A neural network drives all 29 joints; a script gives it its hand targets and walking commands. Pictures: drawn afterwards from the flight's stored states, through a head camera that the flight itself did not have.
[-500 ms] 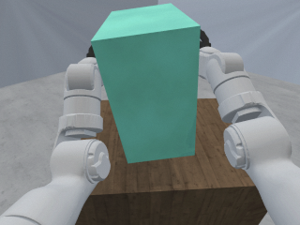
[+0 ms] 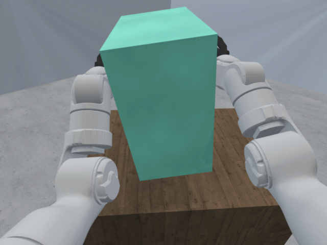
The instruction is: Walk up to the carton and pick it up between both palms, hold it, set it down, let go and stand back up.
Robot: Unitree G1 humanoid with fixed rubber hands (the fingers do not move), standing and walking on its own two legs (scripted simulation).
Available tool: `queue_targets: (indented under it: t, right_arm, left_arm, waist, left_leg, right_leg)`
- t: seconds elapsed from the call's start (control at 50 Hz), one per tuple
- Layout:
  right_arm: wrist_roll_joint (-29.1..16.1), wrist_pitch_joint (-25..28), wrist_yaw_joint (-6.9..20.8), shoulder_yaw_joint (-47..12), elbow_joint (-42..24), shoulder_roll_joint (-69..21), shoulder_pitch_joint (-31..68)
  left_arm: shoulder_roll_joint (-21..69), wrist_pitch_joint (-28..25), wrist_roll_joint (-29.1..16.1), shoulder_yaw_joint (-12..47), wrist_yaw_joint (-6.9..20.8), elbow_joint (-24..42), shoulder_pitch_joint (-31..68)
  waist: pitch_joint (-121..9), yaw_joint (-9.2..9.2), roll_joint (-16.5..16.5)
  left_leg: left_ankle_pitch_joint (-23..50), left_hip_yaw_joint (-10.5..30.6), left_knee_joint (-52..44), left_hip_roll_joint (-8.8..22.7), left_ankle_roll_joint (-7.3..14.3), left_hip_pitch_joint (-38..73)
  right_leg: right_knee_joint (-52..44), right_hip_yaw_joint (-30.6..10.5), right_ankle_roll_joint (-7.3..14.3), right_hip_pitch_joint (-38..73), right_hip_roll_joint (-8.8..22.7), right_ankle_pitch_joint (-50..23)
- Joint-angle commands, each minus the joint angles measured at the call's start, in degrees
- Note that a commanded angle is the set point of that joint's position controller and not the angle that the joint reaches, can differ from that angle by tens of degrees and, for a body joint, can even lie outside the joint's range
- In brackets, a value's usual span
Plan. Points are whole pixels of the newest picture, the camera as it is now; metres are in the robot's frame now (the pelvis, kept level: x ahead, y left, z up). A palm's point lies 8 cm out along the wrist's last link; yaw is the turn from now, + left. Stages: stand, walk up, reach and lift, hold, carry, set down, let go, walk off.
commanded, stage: hold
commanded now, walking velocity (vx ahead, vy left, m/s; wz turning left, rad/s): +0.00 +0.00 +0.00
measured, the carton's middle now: (163, 88) +0.38 -0.01 +0.27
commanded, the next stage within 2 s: none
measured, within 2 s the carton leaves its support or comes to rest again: neither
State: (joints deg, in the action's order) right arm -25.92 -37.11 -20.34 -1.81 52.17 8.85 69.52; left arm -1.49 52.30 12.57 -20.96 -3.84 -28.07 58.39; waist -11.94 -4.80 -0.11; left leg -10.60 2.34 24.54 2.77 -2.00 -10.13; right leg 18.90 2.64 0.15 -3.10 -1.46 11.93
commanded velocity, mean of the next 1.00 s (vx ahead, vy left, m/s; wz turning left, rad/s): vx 0.00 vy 0.00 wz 0.00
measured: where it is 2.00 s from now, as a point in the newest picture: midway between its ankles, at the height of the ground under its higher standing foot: outside the picture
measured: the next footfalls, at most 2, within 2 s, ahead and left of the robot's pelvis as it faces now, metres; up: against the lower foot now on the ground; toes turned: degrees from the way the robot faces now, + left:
none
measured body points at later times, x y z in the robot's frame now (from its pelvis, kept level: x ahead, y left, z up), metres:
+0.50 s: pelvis +0.00 +0.00 +0.00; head -0.11 +0.01 +0.44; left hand +0.37 +0.13 +0.31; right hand +0.37 -0.13 +0.34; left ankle +0.03 +0.14 -0.74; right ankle -0.01 -0.11 -0.74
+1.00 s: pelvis +0.00 -0.01 +0.00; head -0.11 +0.01 +0.44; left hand +0.37 +0.13 +0.32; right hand +0.37 -0.13 +0.34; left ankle +0.03 +0.14 -0.74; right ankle -0.01 -0.11 -0.74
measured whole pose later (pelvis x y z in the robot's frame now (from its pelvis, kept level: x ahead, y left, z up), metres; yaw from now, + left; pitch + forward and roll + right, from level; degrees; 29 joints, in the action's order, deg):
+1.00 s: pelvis +0.00 -0.01 +0.00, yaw +0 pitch -4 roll -1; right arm -25.2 -38.0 -20.5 -1.2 53.3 8.6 70.7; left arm -1.7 51.9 12.7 -22.5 -3.7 -29.7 59.7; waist -12.0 -4.5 0.1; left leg -10.0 2.5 23.8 3.0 -2.4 -9.9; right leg 19.2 2.7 0.5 -3.3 -1.7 11.9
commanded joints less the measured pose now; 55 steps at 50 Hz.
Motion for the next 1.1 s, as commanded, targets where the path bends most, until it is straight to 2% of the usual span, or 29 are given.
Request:
queue_targets:
  t: [0.0, 0.24, 0.64, 0.86, 1.08]
  right_arm:
    - [-10.5, -0.2, 7.7, -8.6, -18.0, -39.3, 47.7]
    - [-10.7, -0.9, 7.9, -8.4, -17.4, -39.1, 47.2]
    - [-9.5, -0.9, 7.6, -7.1, -16.6, -40.2, 49.3]
    - [-9.3, -0.6, 7.4, -7.0, -16.3, -40.1, 49.8]
    - [-9.7, -0.2, 7.5, -6.9, -16.8, -39.3, 49.5]
  left_arm:
    - [32.8, -5.4, -9.7, 21.2, 7.2, 9.6, 53.8]
    - [32.7, -5.0, -10.0, 21.1, 6.8, 10.0, 53.7]
    - [30.9, -5.5, -9.1, 18.4, 7.7, 6.4, 54.2]
    - [30.5, -5.8, -8.7, 17.9, 7.8, 5.6, 54.3]
    - [31.8, -5.8, -9.2, 19.4, 7.5, 6.4, 54.2]
  waist:
    - [-16.2, -0.44, 4.1]
    - [-15.5, -0.19, 3.8]
    - [-14.9, 0.27, 1.3]
    - [-15.1, 0.15, 1.6]
    - [-15.5, -0.35, 3.2]
  left_leg:
    - [13.8, -0.8, -2.5, -5.0, -2.1, 8.6]
    - [14.6, -0.8, -2.7, -4.8, -2.5, 8.8]
    - [9.6, -1.0, -3.4, -5.3, -0.9, 7.4]
    - [8.9, -1.1, -3.4, -5.5, -0.8, 7.2]
    - [10.7, -0.9, -3.1, -5.2, -1.6, 7.8]
  right_leg:
    - [-2.5, -1.9, -4.5, 0.8, -4.4, -16.0]
    - [-2.5, -2.0, -4.4, 0.9, -4.6, -16.2]
    - [-3.4, -2.4, -5.2, -0.3, -3.8, -13.9]
    - [-3.4, -2.5, -5.4, -0.6, -3.5, -13.5]
    - [-3.1, -2.2, -5.0, -0.4, -3.9, -14.1]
